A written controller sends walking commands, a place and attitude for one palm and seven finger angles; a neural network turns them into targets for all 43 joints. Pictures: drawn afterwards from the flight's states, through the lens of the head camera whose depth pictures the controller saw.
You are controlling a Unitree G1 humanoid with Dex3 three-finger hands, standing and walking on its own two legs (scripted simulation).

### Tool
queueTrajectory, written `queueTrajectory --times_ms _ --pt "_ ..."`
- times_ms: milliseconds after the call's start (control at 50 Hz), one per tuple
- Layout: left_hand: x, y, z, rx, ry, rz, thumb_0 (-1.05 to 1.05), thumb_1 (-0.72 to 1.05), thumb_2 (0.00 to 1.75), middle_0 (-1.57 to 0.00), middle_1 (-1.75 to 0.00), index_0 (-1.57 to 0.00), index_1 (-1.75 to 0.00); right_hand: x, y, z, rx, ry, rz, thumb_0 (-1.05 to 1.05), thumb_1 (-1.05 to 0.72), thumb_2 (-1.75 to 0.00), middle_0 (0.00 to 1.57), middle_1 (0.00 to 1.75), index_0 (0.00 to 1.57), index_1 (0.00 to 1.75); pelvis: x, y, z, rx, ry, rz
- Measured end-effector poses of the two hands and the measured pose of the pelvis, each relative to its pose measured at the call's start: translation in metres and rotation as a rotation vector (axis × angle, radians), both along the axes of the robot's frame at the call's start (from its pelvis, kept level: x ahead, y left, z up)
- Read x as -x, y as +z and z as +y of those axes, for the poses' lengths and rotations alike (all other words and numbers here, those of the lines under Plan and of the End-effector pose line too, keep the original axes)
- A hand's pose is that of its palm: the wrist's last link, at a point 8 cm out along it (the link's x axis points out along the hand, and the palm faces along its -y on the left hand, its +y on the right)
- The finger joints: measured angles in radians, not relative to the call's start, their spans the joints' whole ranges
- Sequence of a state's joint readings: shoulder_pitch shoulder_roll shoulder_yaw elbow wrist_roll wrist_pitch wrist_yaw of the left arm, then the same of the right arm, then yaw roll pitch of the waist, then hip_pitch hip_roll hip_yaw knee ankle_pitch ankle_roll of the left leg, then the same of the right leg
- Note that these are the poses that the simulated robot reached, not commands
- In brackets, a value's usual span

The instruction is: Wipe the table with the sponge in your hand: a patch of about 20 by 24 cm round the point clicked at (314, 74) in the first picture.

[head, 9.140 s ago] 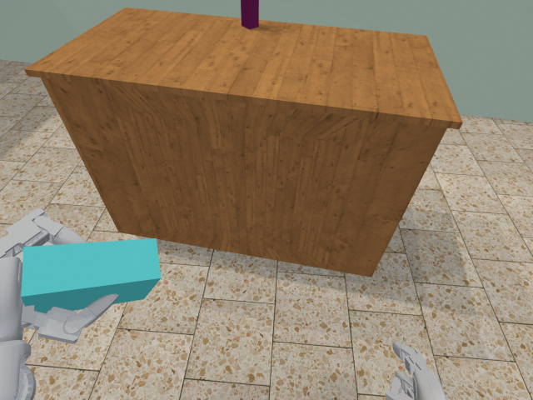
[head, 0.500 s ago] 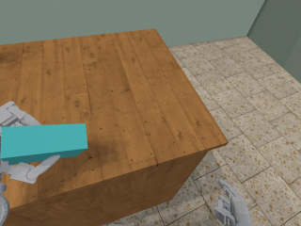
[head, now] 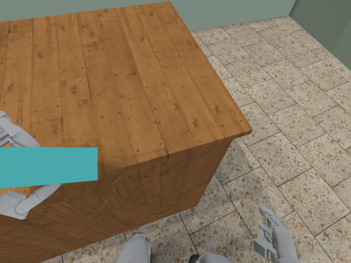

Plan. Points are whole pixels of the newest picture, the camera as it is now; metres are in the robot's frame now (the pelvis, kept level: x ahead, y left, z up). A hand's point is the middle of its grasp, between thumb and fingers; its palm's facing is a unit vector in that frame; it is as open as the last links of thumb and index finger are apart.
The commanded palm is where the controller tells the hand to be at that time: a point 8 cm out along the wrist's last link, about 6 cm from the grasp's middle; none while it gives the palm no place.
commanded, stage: shuffle to correct the standing spot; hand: left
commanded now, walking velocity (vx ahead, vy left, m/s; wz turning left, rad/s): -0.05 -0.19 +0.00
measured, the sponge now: (59, 166) +0.24 +0.21 +0.15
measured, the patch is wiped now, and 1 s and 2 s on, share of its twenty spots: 0.00 0.00 0.00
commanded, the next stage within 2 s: come to a stop and stand still in 0.24 s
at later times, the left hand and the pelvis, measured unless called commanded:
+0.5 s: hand (58, 172) +0.22 +0.19 +0.19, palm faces +0.32 -0.81 -0.49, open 9.2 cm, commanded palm +0.15 +0.23 +0.19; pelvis -0.02 -0.05 +0.01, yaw -2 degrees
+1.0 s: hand (65, 170) +0.22 +0.19 +0.18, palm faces +0.38 -0.82 -0.43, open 9.2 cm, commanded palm +0.17 +0.22 +0.19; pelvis +0.01 -0.06 +0.01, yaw -1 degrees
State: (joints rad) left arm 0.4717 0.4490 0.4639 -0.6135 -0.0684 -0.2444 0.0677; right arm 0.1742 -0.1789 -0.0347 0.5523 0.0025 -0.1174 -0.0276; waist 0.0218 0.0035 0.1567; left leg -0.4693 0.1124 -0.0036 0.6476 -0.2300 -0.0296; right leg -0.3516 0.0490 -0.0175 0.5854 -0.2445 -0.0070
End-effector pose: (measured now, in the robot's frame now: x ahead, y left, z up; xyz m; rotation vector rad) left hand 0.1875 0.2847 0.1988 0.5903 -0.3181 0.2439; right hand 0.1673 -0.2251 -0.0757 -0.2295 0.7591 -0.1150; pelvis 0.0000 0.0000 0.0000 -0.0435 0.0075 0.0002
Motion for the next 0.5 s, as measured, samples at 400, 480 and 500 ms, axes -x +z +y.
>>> queueTrajectory --times_ms 400,480,500 --pt "0.009 0.01 -0.039 0.056 -0.027 -0.001 -0.01 -0.43 1.05 -0.83 -1.41 -0.83 -1.41 0.039 0.015 -0.02 -0.032 -0.022 0.015 0.01 -0.91 -0.9 0.2 0.3 0.2 0.3 0.014 0.015 -0.026 0.009 -0.043 -0.007" --pt "0.009 0.009 -0.054 0.008 0.003 0.004 0.0 -0.43 1.05 -0.83 -1.41 -0.83 -1.41 0.034 0.002 -0.04 -0.052 -0.02 -0.006 0.01 -0.91 -0.9 0.2 0.3 0.2 0.3 0.016 0.006 -0.044 0.011 -0.029 -0.016" --pt "0.009 0.007 -0.056 0.022 0.015 0.013 0.0 -0.43 1.05 -0.83 -1.41 -0.83 -1.41 0.034 0.0 -0.046 -0.053 -0.028 0.001 0.01 -0.91 -0.9 0.2 0.3 0.2 0.3 0.016 0.007 -0.046 0.009 -0.028 -0.017"
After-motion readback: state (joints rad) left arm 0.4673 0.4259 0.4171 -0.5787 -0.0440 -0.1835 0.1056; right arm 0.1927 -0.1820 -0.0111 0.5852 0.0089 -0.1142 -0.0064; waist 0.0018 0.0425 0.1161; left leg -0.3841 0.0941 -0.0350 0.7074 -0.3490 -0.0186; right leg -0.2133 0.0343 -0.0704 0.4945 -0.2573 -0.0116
